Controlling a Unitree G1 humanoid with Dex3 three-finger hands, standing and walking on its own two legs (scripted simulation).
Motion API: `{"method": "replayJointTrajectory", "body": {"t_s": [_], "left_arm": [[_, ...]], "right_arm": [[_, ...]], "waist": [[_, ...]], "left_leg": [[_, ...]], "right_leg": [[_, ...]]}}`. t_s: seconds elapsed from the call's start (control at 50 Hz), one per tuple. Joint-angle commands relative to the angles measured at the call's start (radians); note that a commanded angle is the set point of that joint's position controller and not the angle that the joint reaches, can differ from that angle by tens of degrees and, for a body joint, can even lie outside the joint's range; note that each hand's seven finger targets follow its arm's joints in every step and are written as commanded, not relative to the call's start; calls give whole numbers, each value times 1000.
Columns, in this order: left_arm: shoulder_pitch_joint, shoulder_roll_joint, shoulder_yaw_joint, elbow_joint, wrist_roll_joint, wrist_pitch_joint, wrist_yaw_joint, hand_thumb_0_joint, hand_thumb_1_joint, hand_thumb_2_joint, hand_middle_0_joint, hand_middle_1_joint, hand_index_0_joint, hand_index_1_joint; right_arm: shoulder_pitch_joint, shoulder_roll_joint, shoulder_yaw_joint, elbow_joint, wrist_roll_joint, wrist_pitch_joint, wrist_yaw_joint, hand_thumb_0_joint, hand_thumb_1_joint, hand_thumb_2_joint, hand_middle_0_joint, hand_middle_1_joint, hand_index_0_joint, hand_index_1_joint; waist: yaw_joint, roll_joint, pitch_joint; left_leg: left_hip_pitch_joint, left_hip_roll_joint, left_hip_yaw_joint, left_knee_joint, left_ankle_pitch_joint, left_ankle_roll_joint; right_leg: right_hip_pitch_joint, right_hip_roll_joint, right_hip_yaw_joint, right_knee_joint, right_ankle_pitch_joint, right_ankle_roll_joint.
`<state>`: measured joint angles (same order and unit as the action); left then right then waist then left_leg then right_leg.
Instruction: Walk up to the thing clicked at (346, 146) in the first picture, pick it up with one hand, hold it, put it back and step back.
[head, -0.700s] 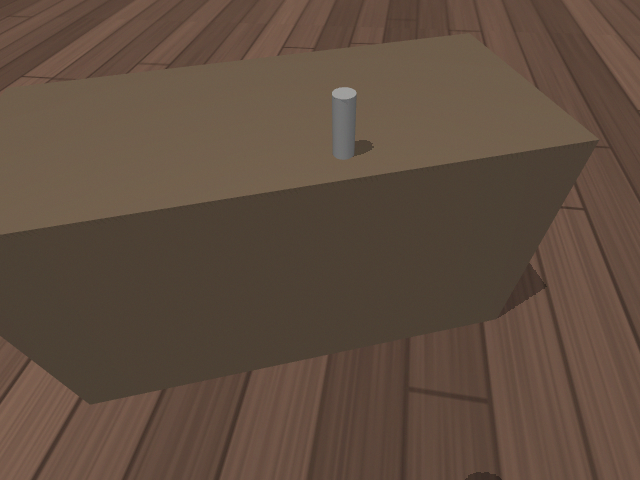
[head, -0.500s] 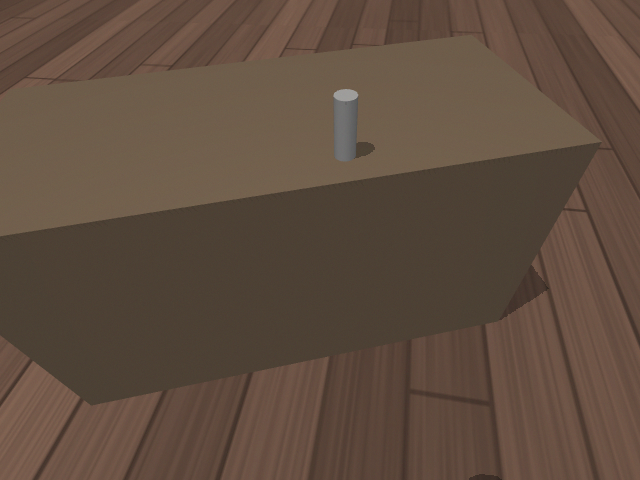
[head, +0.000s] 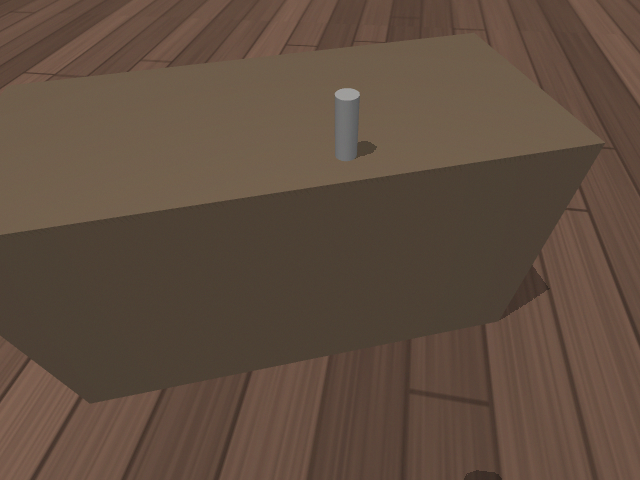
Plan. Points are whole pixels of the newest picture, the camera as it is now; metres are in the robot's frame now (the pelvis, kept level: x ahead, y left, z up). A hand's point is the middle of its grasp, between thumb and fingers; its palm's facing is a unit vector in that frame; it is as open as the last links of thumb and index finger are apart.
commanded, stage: stand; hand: right
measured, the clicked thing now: (346, 126) +0.76 +0.00 +0.04
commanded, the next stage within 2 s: walk up in 0.42 s
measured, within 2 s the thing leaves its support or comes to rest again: neither
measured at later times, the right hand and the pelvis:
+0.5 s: hand out of the picture +0.08 -0.25 -0.16, palm faces -0.05 +0.94 -0.34, open 7.4 cm; pelvis +0.01 +0.00 +0.00, yaw +2 degrees
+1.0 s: hand (451, 470) +0.19 -0.14 -0.14, palm faces -0.13 +0.92 -0.38, open 7.4 cm; pelvis +0.13 +0.12 -0.01, yaw +10 degrees
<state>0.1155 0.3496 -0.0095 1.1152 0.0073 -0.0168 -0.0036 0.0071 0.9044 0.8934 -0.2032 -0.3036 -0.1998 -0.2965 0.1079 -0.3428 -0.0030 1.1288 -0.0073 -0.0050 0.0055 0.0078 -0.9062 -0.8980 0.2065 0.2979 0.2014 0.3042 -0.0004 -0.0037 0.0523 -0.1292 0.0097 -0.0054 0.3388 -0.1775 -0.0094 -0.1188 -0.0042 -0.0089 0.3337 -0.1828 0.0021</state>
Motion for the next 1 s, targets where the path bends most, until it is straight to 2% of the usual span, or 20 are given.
{"method": "replayJointTrajectory", "body": {"t_s": [0.0, 0.38, 0.4, 0.42, 0.44, 0.46, 0.5, 0.58, 0.62, 0.68, 0.72, 0.74, 0.76, 0.78, 0.8, 0.82, 0.84, 0.88, 0.92, 0.98], "left_arm": [[-38, 211, 45, -59, 3, -19, 13, 0, 900, 900, -200, -300, -200, -300], [-37, 210, 46, -58, 2, -17, 13, 0, 900, 900, -200, -300, -200, -300], [52, 301, 113, -92, 9, -36, 3, 0, 900, 900, -200, -300, -200, -300], [136, 318, 127, -72, 21, -39, 1, 0, 900, 900, -200, -300, -200, -300], [173, 353, 149, -67, 32, -44, 5, 0, 900, 900, -200, -300, -200, -300], [158, 388, 168, -108, 41, -50, 9, 0, 900, 900, -200, -300, -200, -300], [76, 338, 162, -161, 32, -58, 9, 0, 900, 900, -200, -300, -200, -300], [36, 328, 160, -221, 33, -73, -1, 0, 900, 900, -200, -300, -200, -300], [16, 333, 161, -247, 37, -75, -8, 0, 900, 900, -200, -300, -200, -300], [5, 339, 157, -263, 30, -66, -20, 0, 900, 900, -200, -300, -200, -300], [16, 301, 147, -278, 40, -51, -23, 0, 900, 900, -200, -300, -200, -300], [73, 248, 131, -277, 41, -42, -26, 0, 900, 900, -200, -300, -200, -300], [133, 164, 107, -286, 31, -35, -33, 0, 900, 900, -200, -300, -200, -300], [130, 190, 109, -307, 13, -33, -28, 0, 900, 900, -200, -300, -200, -300], [106, 287, 123, -298, 19, -28, -20, 0, 900, 900, -200, -300, -200, -300], [97, 314, 122, -291, 14, -32, -16, 0, 900, 900, -200, -300, -200, -300], [140, 308, 126, -258, 2, -29, -16, 0, 900, 900, -200, -300, -200, -300], [218, 290, 133, -224, -6, -20, -26, 0, 900, 900, -200, -300, -200, -300], [224, 279, 135, -228, 5, -8, -35, 0, 900, 900, -200, -300, -200, -300], [179, 263, 136, -272, 15, -2, -49, 0, 900, 900, -200, -300, -200, -300]], "right_arm": [[-40, -210, -37, -66, 0, -24, -13, 0, -900, -900, 200, 300, 200, 300], [-32, -210, -34, -65, 1, -27, -16, 0, -900, -900, 200, 300, 200, 300], [19, -274, -86, -115, -18, -18, 12, 0, -900, -900, 200, 300, 200, 300], [-17, -257, -87, -142, -26, -10, 24, 0, -900, -900, 200, 300, 200, 300], [-52, -233, -87, -167, -32, -1, 30, 0, -900, -900, 200, 300, 200, 300], [-82, -247, -91, -203, -48, 5, 37, 0, -900, -900, 200, 300, 200, 300], [-20, -251, -107, -208, -48, 2, 49, 0, -900, -900, 200, 300, 200, 300], [51, -241, -120, -235, -34, -6, 78, 0, -900, -900, 200, 300, 200, 300], [66, -229, -124, -252, -32, -8, 86, 0, -900, -900, 200, 300, 200, 300], [146, -231, -143, -247, -27, -15, 87, 0, -900, -900, 200, 300, 200, 300], [311, -256, -165, -194, -25, -18, 73, 0, -900, -900, 200, 300, 200, 300], [412, -299, -183, -168, -26, -24, 60, 0, -900, -900, 200, 300, 200, 300], [482, -358, -194, -170, -36, -30, 44, 0, -900, -900, 200, 300, 200, 300], [409, -431, -190, -222, -28, -44, 44, 0, -900, -900, 200, 300, 200, 300], [305, -463, -197, -265, -4, -45, 43, 0, -900, -900, 200, 300, 200, 300], [255, -454, -191, -288, -2, -48, 35, 0, -900, -900, 200, 300, 200, 300], [223, -398, -172, -304, -8, -59, 27, 0, -900, -900, 200, 300, 200, 300], [232, -328, -144, -311, 3, -78, 19, 0, -900, -900, 200, 300, 200, 300], [262, -321, -141, -312, 6, -91, 16, 0, -900, -900, 200, 300, 200, 300], [271, -323, -140, -334, 4, -102, 10, 0, -900, -900, 200, 300, 200, 300]], "waist": [[0, 9, -85], [0, 1, -83], [35, 22, -149], [79, -17, -73], [105, -137, -17], [112, -136, 35], [64, -70, 99], [26, -106, 95], [11, -151, 80], [-32, -152, 55], [-101, -20, -19], [-140, 138, -71], [-158, 393, -59], [-123, 392, -53], [-86, 255, -5], [-62, 186, 24], [-25, 114, 35], [9, 110, 23], [6, 102, 13], [1, 102, 50]], "left_leg": [[30, 118, -85, -53, 113, 31], [46, 122, -82, -51, 158, 30], [-61, 52, -88, 59, -200, 85], [-286, 24, -59, 136, -388, 77], [-447, -12, 13, 364, -334, 47], [-535, 35, -40, 512, -318, 41], [-524, 95, -94, 581, -256, 28], [-446, 119, -71, 492, -194, -5], [-328, 129, -40, 396, -156, -2], [-99, 78, 62, 281, -11, -3], [114, 21, 108, 293, -47, 5], [250, 11, 51, 267, -166, 37], [256, 150, -242, 56, -461, 101], [114, 333, -754, -192, -675, 195], [4, 398, -849, -233, -720, 253], [-28, 392, -792, -210, -647, 269], [-24, 324, -585, -123, -464, 231], [-50, 242, -380, -76, -243, 187], [-93, 224, -324, -101, -143, 171], [-92, 228, -258, -124, -149, 211]], "right_leg": [[13, -126, 95, -57, 105, -30], [26, -128, 90, -48, 151, -28], [149, -82, 59, 13, -250, -60], [227, -144, 160, -40, -454, -101], [266, -281, 327, -171, -564, -159], [184, -414, 439, -224, -603, -234], [63, -429, 407, -239, -538, -259], [55, -325, 165, -189, -266, -221], [-23, -290, 65, -145, -218, -194], [-184, -234, -34, -25, -266, -145], [-288, -203, -72, 213, -282, -126], [-382, -153, -110, 476, -243, -108], [-516, -47, -139, 792, -442, -77], [-559, 40, 7, 904, -451, -69], [-512, -31, 81, 926, -410, -78], [-520, -71, 108, 931, -356, -76], [-510, -108, 122, 911, -261, -72], [-442, -121, 96, 810, -172, -63], [-372, -106, 72, 755, -116, -32], [-404, -121, 49, 629, -77, -7]]}}
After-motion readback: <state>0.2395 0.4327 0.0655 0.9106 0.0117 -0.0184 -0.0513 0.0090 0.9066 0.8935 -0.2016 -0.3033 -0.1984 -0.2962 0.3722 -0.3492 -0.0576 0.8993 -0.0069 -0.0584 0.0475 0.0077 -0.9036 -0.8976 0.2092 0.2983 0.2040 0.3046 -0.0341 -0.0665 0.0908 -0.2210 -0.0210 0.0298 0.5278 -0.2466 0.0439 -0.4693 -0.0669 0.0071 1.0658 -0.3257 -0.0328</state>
